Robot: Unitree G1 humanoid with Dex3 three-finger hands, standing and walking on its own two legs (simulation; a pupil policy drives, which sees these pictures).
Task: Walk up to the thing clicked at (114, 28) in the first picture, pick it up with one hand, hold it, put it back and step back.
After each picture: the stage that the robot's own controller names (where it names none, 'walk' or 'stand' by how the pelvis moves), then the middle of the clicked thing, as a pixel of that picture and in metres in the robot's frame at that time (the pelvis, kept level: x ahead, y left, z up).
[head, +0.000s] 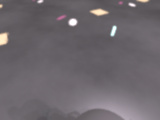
stand; (113, 31) +2.31 -0.65 -0.65
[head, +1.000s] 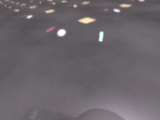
walk; (101, 36) +2.24 -0.15 -0.62
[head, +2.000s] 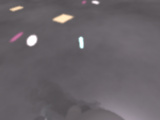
walk; (81, 42) +1.58 +0.30 -0.65
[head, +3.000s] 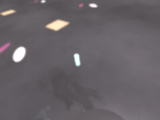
walk; (77, 60) +1.04 +0.31 -0.65
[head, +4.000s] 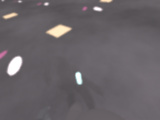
walk; (78, 78) +0.66 +0.22 -0.65
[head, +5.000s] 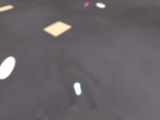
walk; (77, 89) +0.45 +0.19 -0.64
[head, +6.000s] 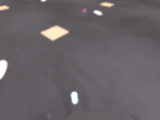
stand; (74, 98) +0.37 +0.16 -0.65
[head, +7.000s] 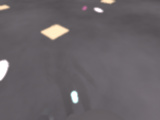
stand; (74, 97) +0.37 +0.17 -0.66
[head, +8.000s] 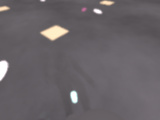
stand; (74, 97) +0.38 +0.18 -0.66
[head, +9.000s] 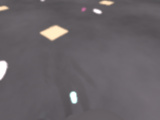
stand; (73, 97) +0.37 +0.18 -0.66
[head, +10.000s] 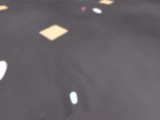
go down; (73, 98) +0.36 +0.18 -0.66
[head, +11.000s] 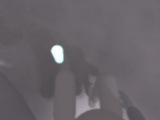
go down; (58, 55) +0.45 +0.23 -0.25
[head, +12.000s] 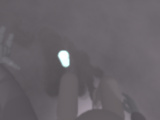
approach; (64, 59) +0.44 +0.22 -0.27
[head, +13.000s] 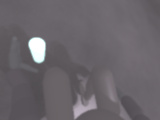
close in; (38, 52) +0.43 +0.26 -0.16
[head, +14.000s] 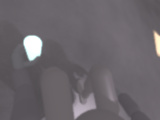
close; (33, 51) +0.43 +0.27 -0.15
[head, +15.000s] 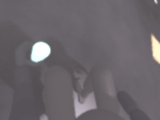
lift; (38, 54) +0.39 +0.25 -0.16
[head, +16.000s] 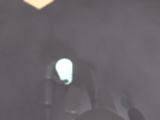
lift; (65, 74) +0.31 +0.17 +0.01
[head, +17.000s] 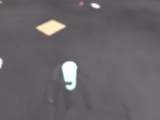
hold; (70, 77) +0.30 +0.14 +0.04
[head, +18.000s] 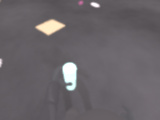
hold; (70, 78) +0.30 +0.14 +0.02
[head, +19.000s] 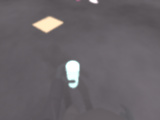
crouch; (72, 76) +0.32 +0.12 +0.01
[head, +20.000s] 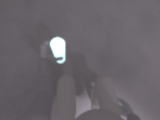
crouch; (59, 53) +0.45 +0.18 -0.05
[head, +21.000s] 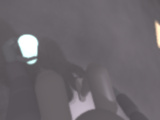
lower; (29, 52) +0.44 +0.26 -0.16
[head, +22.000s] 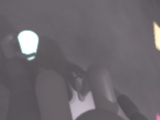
lower; (29, 48) +0.45 +0.27 -0.16
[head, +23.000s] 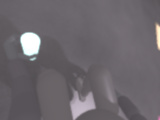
lower; (31, 49) +0.44 +0.27 -0.16
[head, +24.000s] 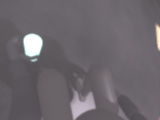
lower; (32, 50) +0.43 +0.26 -0.16
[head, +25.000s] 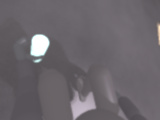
draw back; (38, 51) +0.44 +0.23 -0.16
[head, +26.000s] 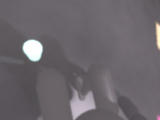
rise; (34, 53) +0.42 +0.25 -0.17
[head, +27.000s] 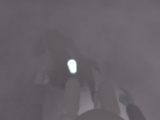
walk; (72, 67) +0.44 +0.17 -0.38
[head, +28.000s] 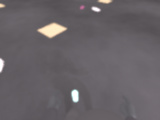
stand; (75, 96) +0.38 +0.15 -0.59
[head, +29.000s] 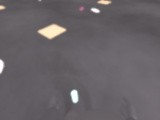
stand; (74, 96) +0.38 +0.16 -0.60
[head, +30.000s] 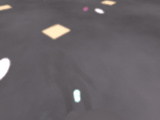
stand; (77, 96) +0.39 +0.14 -0.64
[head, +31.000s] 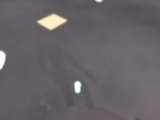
walk; (77, 87) +0.43 +0.11 -0.63
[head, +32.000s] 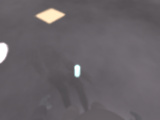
walk; (77, 71) +0.65 +0.14 -0.64
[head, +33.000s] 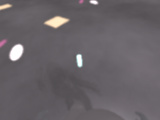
stand; (79, 60) +0.95 +0.26 -0.64
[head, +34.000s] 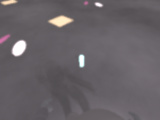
stand; (81, 61) +0.99 +0.15 -0.65
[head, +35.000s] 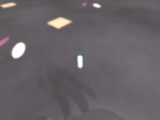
stand; (80, 61) +0.99 +0.18 -0.66
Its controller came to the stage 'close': yes
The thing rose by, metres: 0.66
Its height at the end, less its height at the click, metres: +0.00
